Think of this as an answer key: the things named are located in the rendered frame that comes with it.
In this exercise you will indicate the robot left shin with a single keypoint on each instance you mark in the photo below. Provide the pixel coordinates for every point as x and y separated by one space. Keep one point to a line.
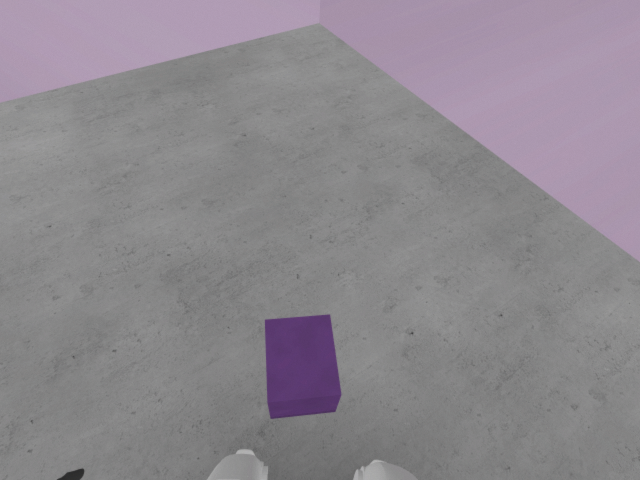
245 451

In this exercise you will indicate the carton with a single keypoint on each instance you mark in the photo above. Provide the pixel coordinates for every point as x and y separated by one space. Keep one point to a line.
301 366

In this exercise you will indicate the left robot thigh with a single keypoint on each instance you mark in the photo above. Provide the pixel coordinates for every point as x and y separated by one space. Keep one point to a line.
240 467

